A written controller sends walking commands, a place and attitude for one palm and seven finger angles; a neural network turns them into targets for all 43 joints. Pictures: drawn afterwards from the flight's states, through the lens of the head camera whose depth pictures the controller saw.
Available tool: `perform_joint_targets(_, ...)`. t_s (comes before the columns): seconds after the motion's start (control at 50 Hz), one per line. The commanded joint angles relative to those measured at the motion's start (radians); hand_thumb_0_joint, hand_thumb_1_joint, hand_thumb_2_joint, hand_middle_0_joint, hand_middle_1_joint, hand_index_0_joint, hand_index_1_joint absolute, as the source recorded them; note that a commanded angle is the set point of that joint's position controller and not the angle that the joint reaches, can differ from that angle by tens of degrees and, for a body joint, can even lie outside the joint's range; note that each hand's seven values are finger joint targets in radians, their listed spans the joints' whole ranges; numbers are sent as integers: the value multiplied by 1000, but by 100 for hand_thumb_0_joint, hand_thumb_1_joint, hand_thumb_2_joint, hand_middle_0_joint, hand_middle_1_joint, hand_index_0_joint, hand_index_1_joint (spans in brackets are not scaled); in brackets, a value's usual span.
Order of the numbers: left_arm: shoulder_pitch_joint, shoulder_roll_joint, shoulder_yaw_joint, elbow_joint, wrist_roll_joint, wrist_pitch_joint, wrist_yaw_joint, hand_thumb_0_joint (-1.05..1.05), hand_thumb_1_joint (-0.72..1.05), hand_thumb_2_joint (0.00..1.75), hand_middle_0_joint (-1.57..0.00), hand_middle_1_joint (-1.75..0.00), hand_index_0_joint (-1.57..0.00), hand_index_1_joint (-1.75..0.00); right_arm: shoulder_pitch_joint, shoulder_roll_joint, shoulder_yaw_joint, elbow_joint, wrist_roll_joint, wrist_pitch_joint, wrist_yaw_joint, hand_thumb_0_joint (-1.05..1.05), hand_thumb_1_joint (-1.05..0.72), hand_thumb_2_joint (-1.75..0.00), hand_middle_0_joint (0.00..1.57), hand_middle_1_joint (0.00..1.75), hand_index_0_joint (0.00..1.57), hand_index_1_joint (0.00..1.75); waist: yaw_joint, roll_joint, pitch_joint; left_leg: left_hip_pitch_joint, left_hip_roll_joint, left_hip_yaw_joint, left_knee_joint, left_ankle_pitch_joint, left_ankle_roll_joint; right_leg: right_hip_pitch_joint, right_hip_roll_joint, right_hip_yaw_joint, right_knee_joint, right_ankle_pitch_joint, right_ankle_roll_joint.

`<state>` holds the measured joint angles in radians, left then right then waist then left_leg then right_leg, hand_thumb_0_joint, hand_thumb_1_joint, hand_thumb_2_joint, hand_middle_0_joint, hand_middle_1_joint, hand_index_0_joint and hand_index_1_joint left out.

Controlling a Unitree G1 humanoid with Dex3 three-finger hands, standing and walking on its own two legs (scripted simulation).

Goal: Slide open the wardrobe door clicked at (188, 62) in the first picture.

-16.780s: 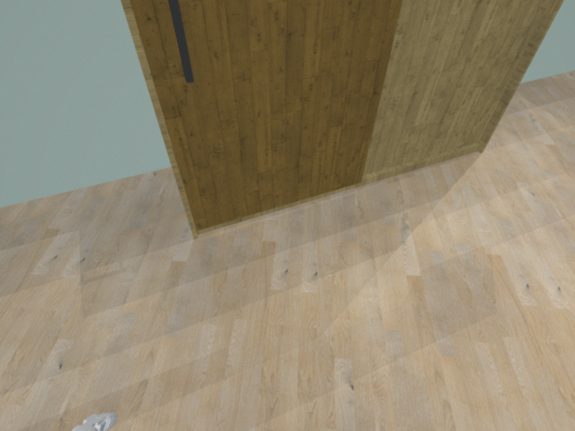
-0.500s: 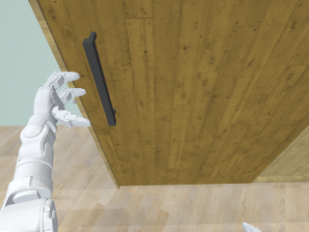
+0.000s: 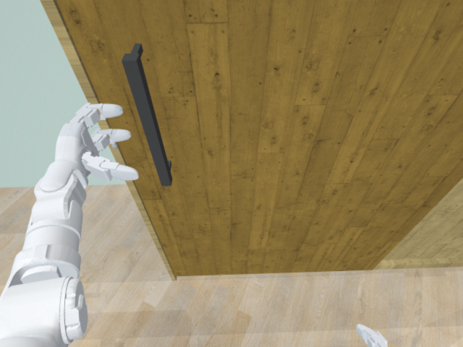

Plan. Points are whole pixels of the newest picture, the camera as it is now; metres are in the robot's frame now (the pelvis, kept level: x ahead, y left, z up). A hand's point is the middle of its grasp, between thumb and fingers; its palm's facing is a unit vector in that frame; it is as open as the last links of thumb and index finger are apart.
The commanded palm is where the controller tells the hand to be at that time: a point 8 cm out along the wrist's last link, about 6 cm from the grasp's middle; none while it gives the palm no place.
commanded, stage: move the hooked fingers beside the handle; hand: left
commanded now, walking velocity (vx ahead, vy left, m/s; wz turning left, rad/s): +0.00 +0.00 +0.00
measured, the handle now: (154, 125) +0.48 +0.15 +0.13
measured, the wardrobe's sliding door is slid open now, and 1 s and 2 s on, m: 0.00 0.00 0.00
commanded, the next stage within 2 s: feel for the door with the fingertips in 0.38 s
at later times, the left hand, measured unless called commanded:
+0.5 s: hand (114, 145) +0.41 +0.21 +0.15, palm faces +0.05 -1.00 +0.00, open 13.9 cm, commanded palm +0.38 +0.26 +0.15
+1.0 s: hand (133, 145) +0.41 +0.17 +0.14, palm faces +0.06 -1.00 -0.01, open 13.9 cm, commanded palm +0.39 +0.23 +0.15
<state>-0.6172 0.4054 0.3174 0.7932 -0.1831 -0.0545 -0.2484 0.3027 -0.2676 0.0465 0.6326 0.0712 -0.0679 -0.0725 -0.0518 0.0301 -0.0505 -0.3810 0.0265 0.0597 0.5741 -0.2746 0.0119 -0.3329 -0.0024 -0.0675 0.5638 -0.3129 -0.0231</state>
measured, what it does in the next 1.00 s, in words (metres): stands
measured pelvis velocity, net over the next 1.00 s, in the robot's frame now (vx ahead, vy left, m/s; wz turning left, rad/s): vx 0.00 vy -0.01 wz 0.00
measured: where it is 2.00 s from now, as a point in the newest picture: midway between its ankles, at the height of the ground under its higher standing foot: outside the picture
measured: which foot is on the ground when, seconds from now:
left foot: down 0.00-1.00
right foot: down 0.00-1.00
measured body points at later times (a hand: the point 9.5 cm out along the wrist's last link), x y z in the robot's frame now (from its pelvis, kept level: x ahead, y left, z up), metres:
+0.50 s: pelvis +0.01 +0.00 +0.00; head +0.03 +0.00 +0.45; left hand +0.40 +0.26 +0.15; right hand +0.12 -0.25 -0.10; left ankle +0.01 +0.11 -0.73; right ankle -0.02 -0.10 -0.73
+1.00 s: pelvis +0.00 -0.01 +0.00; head +0.02 -0.02 +0.45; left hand +0.41 +0.23 +0.15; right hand +0.12 -0.25 -0.11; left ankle +0.01 +0.11 -0.73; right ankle -0.02 -0.10 -0.73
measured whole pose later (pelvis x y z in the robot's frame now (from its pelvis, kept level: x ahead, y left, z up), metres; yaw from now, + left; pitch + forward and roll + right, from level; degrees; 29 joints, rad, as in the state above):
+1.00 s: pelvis +0.00 -0.01 +0.00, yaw +0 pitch +3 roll +0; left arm -0.57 0.31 0.26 0.64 -0.17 -0.04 -0.15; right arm 0.28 -0.25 0.04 0.64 0.06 -0.05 -0.07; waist -0.04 0.03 -0.04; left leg -0.35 0.03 0.05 0.56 -0.27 0.00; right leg -0.30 0.00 -0.07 0.55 -0.31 -0.03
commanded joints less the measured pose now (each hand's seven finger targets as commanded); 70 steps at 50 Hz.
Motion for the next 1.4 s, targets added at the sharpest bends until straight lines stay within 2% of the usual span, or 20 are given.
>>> perform_joint_targets(0.0,-358,265,81,-324,-45,-114,-4,0,-50,30,-30,-120,-30,-120,-7,-146,-65,-139,-5,-35,-8,0,-90,-90,20,30,20,30,28,-42,-345,199,-23,-61,-29,291,38,116,23,41,-53,396,0)
perform_joint_targets(0.06,-402,254,75,-417,-56,-150,-5,0,-50,30,-30,-120,-30,-120,-14,-139,-66,-133,-3,-44,-14,0,-90,-90,20,30,20,30,18,11,-365,250,-20,-59,-32,308,37,107,28,46,-56,403,2)
perform_joint_targets(0.12,-411,228,39,-370,-44,-125,-4,0,-50,30,-30,-120,-30,-120,-13,-141,-63,-105,0,-46,-19,0,-90,-90,20,30,20,30,-3,42,-270,237,-18,-65,-41,263,37,43,29,39,-73,341,2)
perform_joint_targets(0.18,-369,208,23,-272,-38,-68,-10,0,-50,30,-30,-120,-30,-120,-7,-147,-61,-93,4,-40,-20,0,-90,-90,20,30,20,30,-3,18,-207,192,-23,-68,-54,200,36,14,25,33,-88,284,0)
perform_joint_targets(0.28,-364,182,7,-319,-43,-46,-10,0,-50,30,-30,-120,-30,-120,-14,-145,-64,-116,2,-37,-15,0,-90,-90,20,30,20,30,11,36,-288,225,-24,-72,-43,244,31,37,24,29,-74,311,-5)
perform_joint_targets(0.3,-376,197,17,-338,-45,-59,-3,0,-50,30,-30,-120,-30,-120,-7,-147,-64,-116,-2,-37,-15,0,-90,-90,20,30,20,30,7,1,-306,231,-23,-75,-36,265,35,51,25,28,-69,330,-3)
perform_joint_targets(0.4,-364,266,83,-392,-37,-107,29,0,-50,30,-30,-120,-30,-120,-10,-144,-63,-120,-8,-41,-11,0,-90,-90,20,30,20,30,29,3,-347,237,-22,-74,-35,314,34,102,26,35,-55,379,-3)
perform_joint_targets(0.42,-387,222,43,-394,-32,-105,30,0,-50,30,-30,-120,-30,-120,-20,-138,-59,-118,-5,-41,-10,0,-90,-90,20,30,20,30,14,26,-319,241,-22,-70,-37,314,33,81,26,35,-58,382,-1)
perform_joint_targets(0.46,-327,225,57,-349,-26,-86,29,0,-50,30,-30,-120,-30,-120,-19,-138,-61,-116,-6,-39,-7,0,-90,-90,20,30,20,30,24,23,-295,228,-23,-64,-39,306,33,77,25,35,-62,382,-1)
perform_joint_targets(0.52,-348,176,4,-303,-32,-41,11,0,-50,30,-30,-120,-30,-120,-31,-140,-58,-118,5,-28,-9,0,-90,-90,20,30,20,30,6,12,-224,192,-25,-57,-46,250,36,51,22,33,-78,350,1)
perform_joint_targets(0.6,-367,108,-49,-398,-48,-34,7,0,-50,30,-30,-120,-30,-120,-41,-136,-62,-137,4,-32,-8,0,-90,-90,20,30,20,30,7,32,-288,249,-24,-65,-36,286,35,56,25,29,-72,359,-4)
perform_joint_targets(0.68,-379,73,-60,-444,-52,-57,44,0,-50,30,-30,-120,-30,-120,-40,-129,-65,-121,-1,-42,-4,0,-90,-90,20,30,20,30,4,-9,-306,273,-19,-81,-37,300,29,44,31,21,-70,352,-3)
perform_joint_targets(0.78,-347,128,-2,-387,-24,-39,98,0,-50,30,-30,-120,-30,-120,-47,-128,-59,-110,-6,-30,0,0,-90,-90,20,30,20,30,21,-56,-263,197,-28,-65,-51,236,34,73,23,31,-77,330,4)
perform_joint_targets(0.88,-403,133,-15,-423,5,-53,120,0,-50,30,-30,-120,-30,-120,-57,-117,-55,-118,-9,-23,0,0,-90,-90,20,30,20,30,23,34,-297,225,-32,-58,-49,244,33,84,20,41,-77,336,-2)
perform_joint_targets(0.94,-426,158,8,-393,-7,-68,111,0,-50,30,-30,-120,-30,-120,-51,-121,-56,-115,-10,-23,-5,0,-90,-90,20,30,20,30,18,-19,-303,211,-31,-57,-49,241,37,110,23,46,-79,357,2)
perform_joint_targets(1.06,-434,130,-28,-275,-17,-60,68,0,-50,30,-30,-120,-30,-120,-35,-129,-57,-100,-2,-22,-8,0,-90,-90,20,30,20,30,-1,-11,-253,184,-34,-48,-43,203,38,69,19,48,-87,340,6)
perform_joint_targets(1.14,-464,141,-20,-218,-23,-58,55,0,-50,30,-30,-120,-30,-120,-16,-137,-62,-92,-2,-20,-8,0,-90,-90,20,30,20,30,-8,-56,-248,168,-34,-53,-40,185,42,54,20,47,-90,321,9)
perform_joint_targets(1.26,-556,233,38,-238,-10,-122,61,0,-50,30,-30,-120,-30,-120,6,-139,-62,-85,-9,-22,-7,0,-90,-90,20,30,20,30,-2,-19,-317,166,-38,-54,-30,201,43,87,18,61,-71,337,8)
perform_joint_targets(1.32,-549,184,-7,-241,1,-144,61,0,-50,30,-30,-120,-30,-120,11,-133,-63,-85,-7,-25,-2,0,-90,-90,20,30,20,30,-8,40,-331,196,-35,-53,-18,233,40,61,23,54,-61,352,3)
perform_joint_targets(1.38,-562,216,25,-191,-10,-141,57,0,-50,30,-30,-120,-30,-120,25,-144,-67,-74,-7,-25,-2,0,-90,-90,20,30,20,30,-14,-18,-303,167,-32,-58,-23,206,41,57,26,52,-68,335,6)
